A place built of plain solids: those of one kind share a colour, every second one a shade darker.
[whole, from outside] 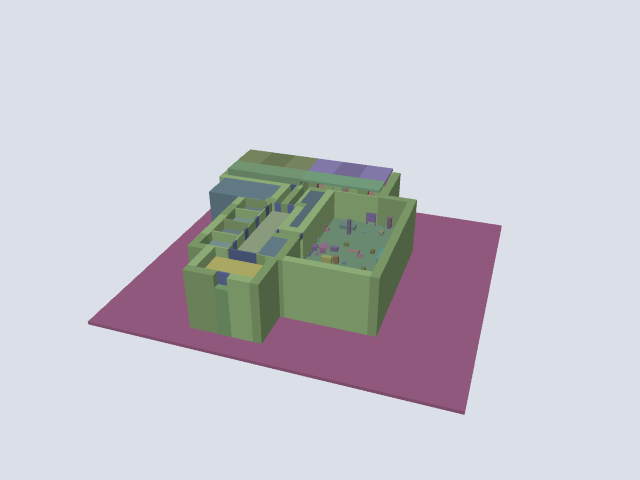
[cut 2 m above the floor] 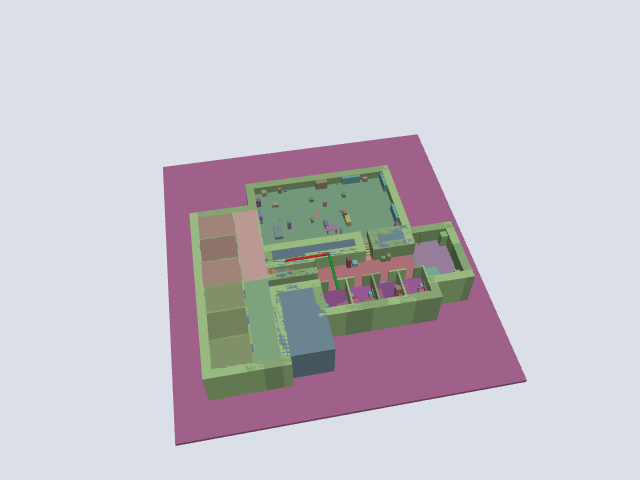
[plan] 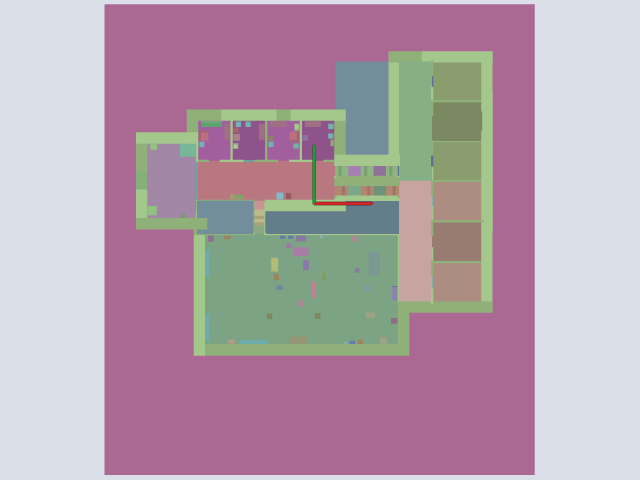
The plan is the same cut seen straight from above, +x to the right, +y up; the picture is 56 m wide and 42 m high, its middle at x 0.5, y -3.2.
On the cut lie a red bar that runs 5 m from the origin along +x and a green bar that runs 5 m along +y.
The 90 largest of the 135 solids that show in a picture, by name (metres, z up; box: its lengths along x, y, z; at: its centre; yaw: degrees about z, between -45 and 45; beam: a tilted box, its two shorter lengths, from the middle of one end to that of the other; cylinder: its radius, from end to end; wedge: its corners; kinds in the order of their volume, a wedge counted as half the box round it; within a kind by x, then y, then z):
{
 "wall_1": {"box": [1.0, 3.5, 7.54], "at": [-15.11, -0.53, 1.01]},
 "wall_2": {"box": [1.0, 3.5, 7.54], "at": [-15.11, 4.48, 1.01]},
 "wall_3": {"box": [5.45, 1.0, 7.54], "at": [-12.88, 5.73, 1.01]},
 "wall_4": {"box": [6.25, 1.0, 7.54], "at": [-12.48, -1.78, 1.01]},
 "wall_5": {"box": [1.0, 2.91, 7.54], "at": [-10.66, 6.77, 1.01]},
 "wall_6": {"box": [1.0, 11.55, 7.54], "at": [-10.06, -7.55, 1.01]},
 "wall_7": {"box": [1.0, 2.51, 7.54], "at": [-9.85, -1.02, 1.01]},
 "wall_8": {"box": [4.83, 1.0, 7.54], "at": [-8.74, 7.73, 1.01]},
 "wall_9": {"box": [5.24, 1.0, 7.54], "at": [-7.94, -2.27, 1.01]},
 "wall_10": {"box": [5.04, 1.0, 7.54], "at": [-7.84, -0.18, 1.01]},
 "wall_11": {"box": [2.08, 0.2, 7.54], "at": [-7.23, 3.73, 1.01]},
 "wall_12": {"box": [0.2, 3.8, 7.54], "at": [-7.23, 5.53, 1.01]},
 "wall_13": {"box": [1.0, 3.1, 7.54], "at": [-5.73, -1.23, 1.01]},
 "wall_14": {"box": [4.83, 1.0, 7.54], "at": [-5.72, 7.73, 1.01]},
 "wall_15": {"box": [2.08, 0.2, 7.54], "at": [-4.21, 3.73, 1.01]},
 "wall_16": {"box": [0.2, 3.8, 7.54], "at": [-4.21, 5.53, 1.01]},
 "wall_17": {"box": [1.0, 3.1, 7.54], "at": [-3.88, -1.23, 1.01]},
 "wall_18": {"box": [4.83, 1.0, 7.54], "at": [-2.69, 7.73, 1.01]},
 "wall_19": {"box": [2.08, 0.2, 7.54], "at": [-1.18, 3.73, 1.01]},
 "wall_20": {"box": [0.2, 3.8, 7.54], "at": [-1.18, 5.53, 1.01]},
 "wall_21": {"box": [18.86, 1.0, 7.54], "at": [-1.12, -12.83, 1.01]},
 "wall_22": {"box": [7.04, 1.0, 7.54], "at": [-0.77, -0.18, 1.01]},
 "wall_23": {"box": [4.83, 1.0, 7.54], "at": [0.33, 7.73, 1.01]},
 "wall_24": {"box": [11.8, 1.0, 7.54], "at": [1.61, -2.27, 1.01]},
 "wall_25": {"box": [1.0, 1.27, 7.54], "at": [2.25, 3.99, 1.01]},
 "wall_26": {"box": [1.0, 4.6, 7.54], "at": [2.25, 5.92, 1.01]},
 "wall_27": {"box": [5.76, 1.0, 7.54], "at": [4.62, 0.18, 1.01]},
 "wall_28": {"box": [5.76, 0.81, 7.54], "at": [4.62, 1.93, 1.01]},
 "wall_29": {"box": [5.76, 0.81, 7.54], "at": [4.62, 2.02, 1.01]},
 "wall_30": {"box": [5.76, 1.0, 7.54], "at": [4.62, 3.77, 1.01]},
 "wall_31": {"box": [1.0, 3.29, 7.54], "at": [7.0, -1.06, 1.01]},
 "wall_32": {"box": [1.0, 0.47, 7.54], "at": [7.0, 2.11, 1.01]},
 "wall_33": {"box": [1.0, 9.97, 7.54], "at": [7.0, 8.34, 1.01]},
 "wall_34": {"box": [0.2, 6.08, 7.54], "at": [7.41, -5.74, 1.01]},
 "wall_35": {"box": [0.2, 6.08, 7.54], "at": [7.41, -5.61, 1.01]},
 "wall_36": {"box": [1.0, 4.69, 7.54], "at": [7.81, -10.98, 1.01]},
 "wall_37": {"box": [3.1, 0.2, 7.54], "at": [8.86, 1.98, 1.01]},
 "wall_38": {"box": [4.7, 1.0, 7.54], "at": [8.86, 12.83, 1.01]},
 "wall_39": {"box": [3.9, 1.0, 7.54], "at": [9.26, -9.08, 1.01]},
 "wall_40": {"box": [6.2, 1.0, 7.54], "at": [12.51, -9.08, 1.01]},
 "wall_41": {"box": [4.6, 0.2, 7.54], "at": [12.51, -5.12, 1.01]},
 "wall_42": {"box": [4.6, 0.2, 7.54], "at": [12.51, -1.57, 1.01]},
 "wall_43": {"box": [4.6, 0.2, 7.54], "at": [12.51, 1.98, 1.01]},
 "wall_44": {"box": [4.6, 0.2, 7.54], "at": [12.51, 5.46, 1.01]},
 "wall_45": {"box": [4.6, 0.2, 7.54], "at": [12.51, 8.94, 1.01]},
 "wall_46": {"box": [6.2, 1.0, 7.54], "at": [12.51, 12.83, 1.01]},
 "wall_47": {"box": [1.0, 5.35, 7.54], "at": [15.11, -6.9, 1.01]},
 "wall_48": {"box": [1.0, 5.35, 7.54], "at": [15.11, -3.35, 1.01]},
 "wall_49": {"box": [1.0, 5.35, 7.54], "at": [15.11, 0.2, 1.01]},
 "wall_50": {"box": [1.0, 5.29, 7.54], "at": [15.11, 3.72, 1.01]},
 "wall_51": {"box": [1.0, 5.29, 7.54], "at": [15.11, 7.2, 1.01]},
 "wall_52": {"box": [1.0, 5.29, 7.54], "at": [15.11, 10.68, 1.01]},
 "wall_mass_1": {"box": [4.93, 2.9, 7.54], "at": [-7.79, -1.23, 1.01]},
 "wall_mass_2": {"box": [11.69, 2.9, 7.54], "at": [1.56, -1.23, 1.01]},
 "wall_mass_3": {"box": [5.56, 0.36, 7.54], "at": [4.62, 0.41, 1.01]},
 "wall_mass_4": {"box": [5.56, 0.7, 7.54], "at": [4.62, 1.98, 1.01]},
 "wall_mass_5": {"box": [5.56, 9.06, 7.54], "at": [4.62, 7.89, 1.01]},
 "ground_under_all_1": {"box": [37.64, 41.19, 0.4], "at": [0.46, -3.17, -2.91]},
 "floor_stage_1": {"box": [17.06, 9.75, 3.66], "at": [-1.12, -7.55, -0.93]},
 "floor_upper_1": {"box": [4.4, 3.55, 4.92], "at": [12.51, -6.9, -0.3]},
 "floor_upper_2": {"box": [4.4, 3.55, 4.92], "at": [12.51, -3.35, -0.3]},
 "floor_upper_3": {"box": [4.4, 3.55, 4.92], "at": [12.51, 0.2, -0.3]},
 "ceil_lower_1": {"box": [4.4, 3.49, 4.62], "at": [12.51, 3.72, 3.4]},
 "ceil_lower_2": {"box": [4.4, 3.49, 4.62], "at": [12.51, 7.2, 3.4]},
 "ceil_lower_3": {"box": [4.4, 3.49, 4.62], "at": [12.51, 10.68, 3.4]},
 "floor_upper_corridor_1": {"box": [2.9, 10.65, 4.92], "at": [8.86, -3.35, -0.3]},
 "ceil_lower_corridor_1": {"box": [2.9, 10.45, 4.62], "at": [8.86, 7.2, 3.4]},
 "floor_dressing_1": {"box": [3.03, 3.6, 2.76], "at": [-8.74, 5.53, -1.38]},
 "floor_dressing_2": {"box": [3.03, 3.6, 2.76], "at": [-5.72, 5.53, -1.38]},
 "floor_dressing_3": {"box": [3.03, 3.6, 2.76], "at": [-2.69, 5.53, -1.38]},
 "floor_dressing_4": {"box": [3.03, 3.6, 2.76], "at": [0.33, 5.53, -1.38]},
 "floor_corridor_1": {"box": [12.1, 3.5, 2.76], "at": [-4.21, 1.98, -1.38]},
 "floor_stage_door_1": {"box": [4.45, 6.7, 2.76], "at": [-12.48, 1.98, -1.38]},
 "ceil_upper_1": {"box": [4.4, 3.55, 0.3], "at": [12.51, -6.9, 5.56]},
 "ceil_upper_2": {"box": [4.4, 3.55, 0.3], "at": [12.51, -3.35, 5.56]},
 "ceil_upper_3": {"box": [4.4, 3.55, 0.3], "at": [12.51, 0.2, 5.56]},
 "ceil_dressing_1": {"box": [3.03, 3.6, 0.3], "at": [-8.74, 5.53, 3.4]},
 "ceil_dressing_2": {"box": [3.03, 3.6, 0.3], "at": [-5.72, 5.53, 3.4]},
 "ceil_dressing_3": {"box": [3.03, 3.6, 0.3], "at": [-2.69, 5.53, 3.4]},
 "ceil_dressing_4": {"box": [3.03, 3.6, 0.3], "at": [0.33, 5.53, 3.4]},
 "ceil_corridor_1": {"box": [12.1, 3.5, 0.3], "at": [-4.21, 1.98, 3.4]},
 "ceil_upper_corridor_1": {"box": [2.9, 10.65, 0.3], "at": [8.86, -3.35, 5.56]},
 "flats_stage_1": {"box": [0.35, 2.4, 3.6], "at": [-9.35, -10.88, 2.7]},
 "flats_stage_2": {"box": [0.35, 2.4, 3.6], "at": [-9.35, -5.28, 2.7]},
 "flats_stage_3": {"box": [2.4, 0.35, 3.6], "at": [-5.34, -12.12, 2.7]},
 "ceil_stage_door_1": {"box": [4.45, 6.7, 0.3], "at": [-12.48, 1.98, 3.4]},
 "floor_landing_1": {"box": [1.1, 1.04, 3.48], "at": [3.52, 1.1, -1.02]},
 "floor_landing_2": {"box": [1.1, 1.04, 4.2], "at": [5.74, 1.1, -0.66]},
 "door_leaf_1": {"box": [0.97, 1.5, 6.03], "at": [-15.12, 1.97, 0.26]},
 "porter_1": {"box": [1.4, 1.15, 2.31], "at": [-11.05, 4.65, 1.15]}
}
